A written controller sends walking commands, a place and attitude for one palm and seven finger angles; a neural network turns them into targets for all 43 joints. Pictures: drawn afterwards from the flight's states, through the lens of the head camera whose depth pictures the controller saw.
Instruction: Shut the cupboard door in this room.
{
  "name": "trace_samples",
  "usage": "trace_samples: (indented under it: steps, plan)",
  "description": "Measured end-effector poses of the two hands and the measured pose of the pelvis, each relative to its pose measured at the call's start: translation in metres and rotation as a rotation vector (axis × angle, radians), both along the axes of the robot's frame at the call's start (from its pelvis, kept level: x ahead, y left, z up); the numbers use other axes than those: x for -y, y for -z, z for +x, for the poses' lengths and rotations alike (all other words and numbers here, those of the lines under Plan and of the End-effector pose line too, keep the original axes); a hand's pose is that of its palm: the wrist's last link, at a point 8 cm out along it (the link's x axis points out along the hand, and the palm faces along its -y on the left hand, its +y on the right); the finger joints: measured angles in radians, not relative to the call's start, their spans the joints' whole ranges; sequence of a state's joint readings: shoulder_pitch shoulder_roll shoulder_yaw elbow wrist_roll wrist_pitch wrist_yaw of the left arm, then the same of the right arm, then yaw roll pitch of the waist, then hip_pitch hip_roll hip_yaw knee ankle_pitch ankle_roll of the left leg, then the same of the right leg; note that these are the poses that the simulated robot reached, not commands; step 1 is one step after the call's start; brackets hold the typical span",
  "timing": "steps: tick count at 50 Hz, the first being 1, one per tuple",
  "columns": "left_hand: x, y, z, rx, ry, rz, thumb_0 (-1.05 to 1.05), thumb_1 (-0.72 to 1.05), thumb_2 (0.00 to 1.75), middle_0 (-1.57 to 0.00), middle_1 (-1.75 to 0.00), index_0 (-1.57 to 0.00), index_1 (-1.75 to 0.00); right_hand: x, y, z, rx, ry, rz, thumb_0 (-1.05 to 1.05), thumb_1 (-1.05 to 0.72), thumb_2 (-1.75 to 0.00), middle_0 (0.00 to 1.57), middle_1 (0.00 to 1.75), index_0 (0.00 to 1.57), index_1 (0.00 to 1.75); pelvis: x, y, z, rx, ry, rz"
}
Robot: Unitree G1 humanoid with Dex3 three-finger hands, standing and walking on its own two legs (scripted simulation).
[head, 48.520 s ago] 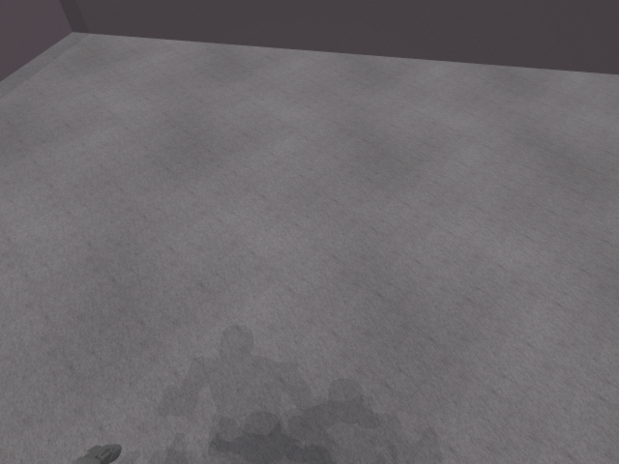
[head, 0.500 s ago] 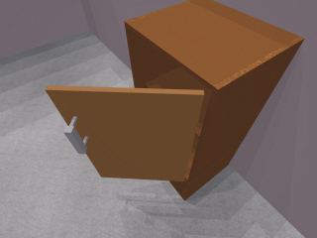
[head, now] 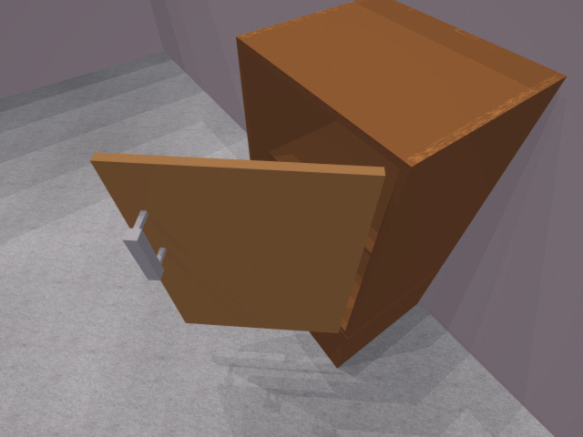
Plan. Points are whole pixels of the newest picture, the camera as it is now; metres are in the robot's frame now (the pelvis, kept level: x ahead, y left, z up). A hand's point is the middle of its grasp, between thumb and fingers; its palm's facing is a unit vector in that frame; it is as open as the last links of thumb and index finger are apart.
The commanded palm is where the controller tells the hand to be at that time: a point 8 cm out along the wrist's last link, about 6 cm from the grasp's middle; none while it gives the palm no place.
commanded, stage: look again from close up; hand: left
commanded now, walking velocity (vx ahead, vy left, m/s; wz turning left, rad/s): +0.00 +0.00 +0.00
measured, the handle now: (149, 246) +0.41 +0.28 -0.04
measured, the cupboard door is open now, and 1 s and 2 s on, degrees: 50 50 50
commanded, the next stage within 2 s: shuffle to correct the standing spot in 0.02 s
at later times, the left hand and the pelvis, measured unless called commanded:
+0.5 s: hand out of the picture +0.01 +0.23 -0.19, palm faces +0.05 -0.97 -0.24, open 7.4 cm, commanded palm none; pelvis -0.03 +0.04 -0.01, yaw +0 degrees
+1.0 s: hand out of the picture -0.03 +0.22 -0.18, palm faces +0.00 -0.98 -0.21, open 7.3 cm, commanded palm none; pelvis -0.04 +0.04 -0.01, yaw +0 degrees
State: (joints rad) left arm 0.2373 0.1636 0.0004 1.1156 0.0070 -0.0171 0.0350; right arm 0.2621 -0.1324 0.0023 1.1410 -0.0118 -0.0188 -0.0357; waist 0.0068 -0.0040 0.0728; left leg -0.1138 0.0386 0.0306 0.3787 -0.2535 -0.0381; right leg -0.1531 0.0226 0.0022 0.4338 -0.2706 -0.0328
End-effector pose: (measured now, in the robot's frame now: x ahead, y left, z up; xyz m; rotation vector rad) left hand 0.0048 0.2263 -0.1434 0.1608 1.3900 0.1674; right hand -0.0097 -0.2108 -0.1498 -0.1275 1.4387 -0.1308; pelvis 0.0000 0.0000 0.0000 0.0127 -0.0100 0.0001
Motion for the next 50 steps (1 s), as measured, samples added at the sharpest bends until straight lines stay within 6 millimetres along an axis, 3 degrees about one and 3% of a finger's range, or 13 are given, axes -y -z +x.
trace_samples:
  steps: [17, 24, 32, 39, 50]
  plan:
    - [-0.018, 0.001, 0.0, 0.029, -0.011, 0.019, 0.01, 0.91, 0.89, -0.2, -0.3, -0.2, -0.3, -0.005, 0.003, 0.004, 0.025, -0.001, -0.014, 0.01, -0.92, -0.9, 0.2, 0.3, 0.2, 0.3, -0.014, 0.003, -0.012, -0.001, 0.002, 0.004]
    - [-0.048, 0.008, -0.001, 0.059, -0.018, 0.03, 0.01, 0.9, 0.89, -0.2, -0.3, -0.21, -0.3, -0.012, 0.002, 0.008, 0.067, -0.006, -0.057, 0.01, -0.91, -0.9, 0.2, 0.3, 0.2, 0.3, -0.037, 0.01, -0.028, 0.001, -0.008, 0.006]
    - [-0.082, 0.006, 0.001, 0.079, -0.005, 0.042, 0.01, 0.91, 0.9, -0.2, -0.3, -0.2, -0.3, -0.04, -0.008, 0.001, 0.106, -0.028, -0.063, 0.0, -0.91, -0.9, 0.2, 0.3, 0.2, 0.3, -0.059, 0.006, -0.041, -0.013, -0.008, 0.005]
    - [-0.071, 0.005, -0.008, 0.064, 0.015, 0.006, 0.01, 0.91, 0.9, -0.2, -0.3, -0.2, -0.3, -0.046, -0.008, -0.002, 0.106, -0.014, -0.052, 0.01, -0.93, -0.9, 0.2, 0.3, 0.2, 0.3, -0.06, 0.003, -0.039, -0.028, -0.001, 0.007]
    - [-0.044, 0.005, -0.04, 0.026, 0.026, 0.004, 0.01, 0.92, 0.89, -0.2, -0.3, -0.2, -0.3, -0.029, -0.001, -0.021, 0.103, 0.005, -0.04, 0.01, -0.93, -0.9, 0.2, 0.3, 0.2, 0.3, -0.044, 0.007, -0.041, -0.011, -0.005, -0.003]
